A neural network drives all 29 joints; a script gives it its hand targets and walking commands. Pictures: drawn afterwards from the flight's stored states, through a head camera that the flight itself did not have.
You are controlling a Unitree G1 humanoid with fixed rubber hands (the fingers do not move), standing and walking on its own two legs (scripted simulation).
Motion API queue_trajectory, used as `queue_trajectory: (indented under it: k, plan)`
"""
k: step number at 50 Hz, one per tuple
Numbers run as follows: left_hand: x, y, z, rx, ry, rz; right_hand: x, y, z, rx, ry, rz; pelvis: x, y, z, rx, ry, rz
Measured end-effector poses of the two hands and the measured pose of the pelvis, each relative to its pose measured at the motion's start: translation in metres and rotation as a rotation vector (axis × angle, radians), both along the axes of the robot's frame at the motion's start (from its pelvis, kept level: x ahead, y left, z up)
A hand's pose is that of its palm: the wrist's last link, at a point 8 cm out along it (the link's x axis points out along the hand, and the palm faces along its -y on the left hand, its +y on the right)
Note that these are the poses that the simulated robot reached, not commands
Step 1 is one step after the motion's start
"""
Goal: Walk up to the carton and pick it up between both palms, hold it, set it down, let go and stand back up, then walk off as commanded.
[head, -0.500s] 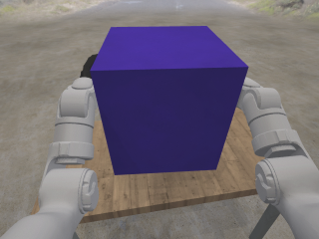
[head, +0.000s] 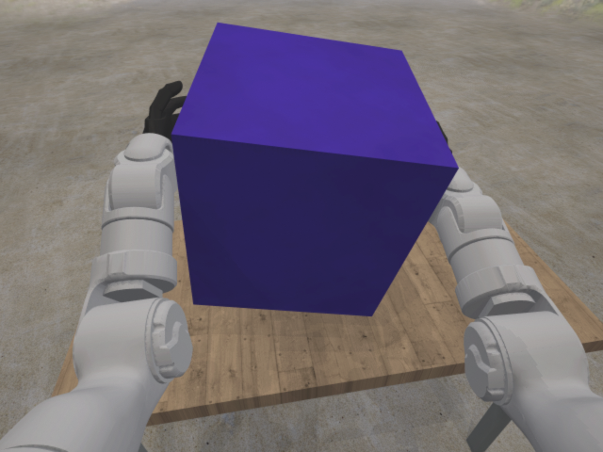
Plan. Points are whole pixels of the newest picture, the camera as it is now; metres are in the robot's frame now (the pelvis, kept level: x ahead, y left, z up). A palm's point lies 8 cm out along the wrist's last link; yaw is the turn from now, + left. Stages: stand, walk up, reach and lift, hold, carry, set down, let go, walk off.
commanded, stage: set down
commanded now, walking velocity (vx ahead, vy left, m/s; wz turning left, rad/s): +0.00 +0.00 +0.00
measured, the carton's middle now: (298, 176) +0.43 +0.01 +0.20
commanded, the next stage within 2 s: none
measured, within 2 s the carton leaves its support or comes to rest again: neither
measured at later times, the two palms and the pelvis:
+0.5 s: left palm (167, 172) +0.40 +0.18 +0.23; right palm (432, 193) +0.38 -0.17 +0.20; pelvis +0.00 +0.00 +0.00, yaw +0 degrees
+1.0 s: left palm (180, 175) +0.43 +0.18 +0.20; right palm (424, 203) +0.40 -0.17 +0.16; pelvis +0.02 +0.00 +0.00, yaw +0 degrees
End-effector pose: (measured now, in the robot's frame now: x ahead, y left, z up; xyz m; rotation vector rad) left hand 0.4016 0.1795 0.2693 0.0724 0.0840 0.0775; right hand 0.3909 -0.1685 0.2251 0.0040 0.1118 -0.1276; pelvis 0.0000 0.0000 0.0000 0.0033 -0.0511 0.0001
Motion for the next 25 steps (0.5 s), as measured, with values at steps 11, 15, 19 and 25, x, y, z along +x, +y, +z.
queue_trajectory:
  k: [11, 15, 19, 25]
  plan:
    - [0.001, 0.003, -0.035, -0.034, 0.011, -0.007, -0.004, 0.002, -0.030, -0.003, 0.009, -0.017, 0.007, 0.003, 0.000, -0.004, -0.011, 0.000]
    - [-0.004, 0.005, -0.036, -0.044, 0.001, -0.009, -0.008, 0.004, -0.027, -0.013, -0.001, -0.018, 0.003, 0.003, 0.000, -0.004, -0.016, 0.000]
    - [-0.007, 0.006, -0.035, -0.043, -0.013, -0.012, -0.012, 0.004, -0.022, -0.037, -0.017, -0.022, 0.000, 0.003, 0.000, -0.004, -0.021, 0.000]
    - [-0.001, 0.001, -0.041, -0.038, 0.006, -0.028, -0.011, 0.000, -0.027, -0.039, 0.000, -0.034, -0.001, 0.003, 0.000, -0.004, -0.022, 0.000]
